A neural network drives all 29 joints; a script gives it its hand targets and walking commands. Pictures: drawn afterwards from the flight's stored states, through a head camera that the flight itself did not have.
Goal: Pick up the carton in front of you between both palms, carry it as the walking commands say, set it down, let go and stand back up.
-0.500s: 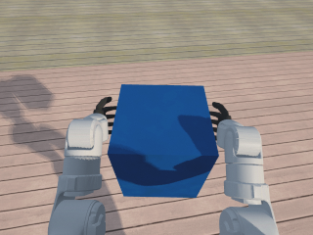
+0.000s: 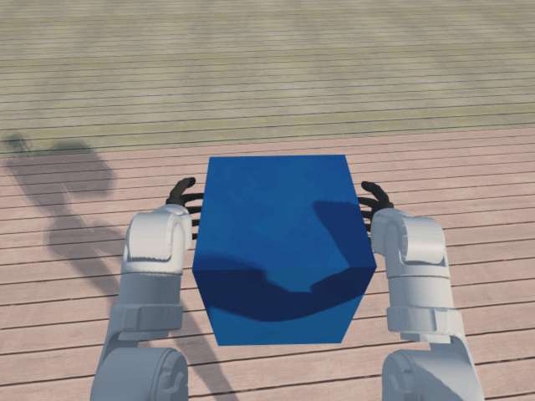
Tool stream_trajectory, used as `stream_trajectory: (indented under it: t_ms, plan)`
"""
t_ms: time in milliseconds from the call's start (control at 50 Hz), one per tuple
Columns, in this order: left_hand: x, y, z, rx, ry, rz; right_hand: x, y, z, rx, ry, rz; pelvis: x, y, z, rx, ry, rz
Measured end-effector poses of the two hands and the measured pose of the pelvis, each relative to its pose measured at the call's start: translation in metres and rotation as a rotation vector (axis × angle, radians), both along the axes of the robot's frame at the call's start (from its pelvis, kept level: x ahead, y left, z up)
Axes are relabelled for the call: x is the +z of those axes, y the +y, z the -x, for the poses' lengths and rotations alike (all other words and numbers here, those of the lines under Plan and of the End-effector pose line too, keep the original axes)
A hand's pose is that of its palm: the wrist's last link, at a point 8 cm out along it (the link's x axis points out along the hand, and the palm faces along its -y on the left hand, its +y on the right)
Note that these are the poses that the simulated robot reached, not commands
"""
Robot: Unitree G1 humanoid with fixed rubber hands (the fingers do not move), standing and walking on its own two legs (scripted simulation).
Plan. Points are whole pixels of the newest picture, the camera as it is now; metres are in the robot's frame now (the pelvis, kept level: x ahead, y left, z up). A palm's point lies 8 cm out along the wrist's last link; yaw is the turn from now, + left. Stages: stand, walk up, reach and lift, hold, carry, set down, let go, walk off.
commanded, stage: carry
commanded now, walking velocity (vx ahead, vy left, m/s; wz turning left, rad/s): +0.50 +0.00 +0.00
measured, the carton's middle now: (278, 254) +0.35 -0.01 +0.04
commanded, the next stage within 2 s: none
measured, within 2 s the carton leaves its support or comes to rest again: neither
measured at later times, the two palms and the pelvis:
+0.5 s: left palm (193, 114) +0.66 +0.17 +0.10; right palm (333, 117) +0.65 -0.13 +0.10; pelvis +0.30 +0.03 -0.04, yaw -2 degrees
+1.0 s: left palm (215, 76) +0.90 +0.16 +0.07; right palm (325, 81) +0.89 -0.14 +0.06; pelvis +0.54 +0.02 -0.05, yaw +0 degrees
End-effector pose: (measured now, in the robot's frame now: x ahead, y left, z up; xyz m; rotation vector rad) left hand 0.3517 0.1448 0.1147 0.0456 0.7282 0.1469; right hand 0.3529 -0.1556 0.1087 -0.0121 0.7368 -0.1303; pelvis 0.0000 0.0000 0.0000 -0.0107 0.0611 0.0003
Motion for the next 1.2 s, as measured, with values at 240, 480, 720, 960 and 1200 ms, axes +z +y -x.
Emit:
stream_trajectory:
  t_ms: [240, 480, 720, 960, 1200]
  plan:
    - [-0.011, 0.015, -0.114, 0.056, 0.022, 0.039, -0.014, 0.017, -0.128, 0.048, 0.024, -0.013, 0.014, -0.008, -0.121, -0.007, 0.033, -0.04]
    - [-0.01, 0.028, -0.299, -0.03, -0.105, 0.061, -0.003, 0.03, -0.29, -0.021, -0.105, 0.031, -0.036, 0.023, -0.292, -0.041, 0.003, -0.007]
    - [-0.044, 0.017, -0.421, -0.092, 0.045, 0.072, -0.037, 0.021, -0.39, -0.084, 0.042, 0.011, -0.022, 0.042, -0.402, -0.039, 0.029, 0.02]
    - [-0.038, 0.011, -0.534, -0.028, -0.078, 0.057, -0.036, 0.014, -0.523, -0.035, -0.078, -0.019, -0.05, 0.022, -0.524, -0.002, 0.015, -0.017]
    - [-0.065, 0.027, -0.573, 0.028, 0.018, 0.039, -0.063, 0.029, -0.581, 0.028, 0.02, -0.019, -0.046, 0.018, -0.573, 0.001, 0.021, -0.037]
